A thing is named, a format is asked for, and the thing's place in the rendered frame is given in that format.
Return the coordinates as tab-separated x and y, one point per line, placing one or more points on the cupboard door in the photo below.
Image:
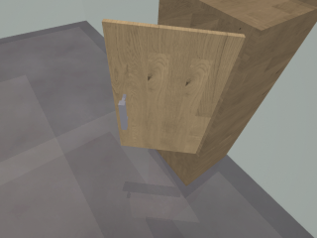
173	78

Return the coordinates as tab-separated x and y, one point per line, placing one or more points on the handle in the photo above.
123	113

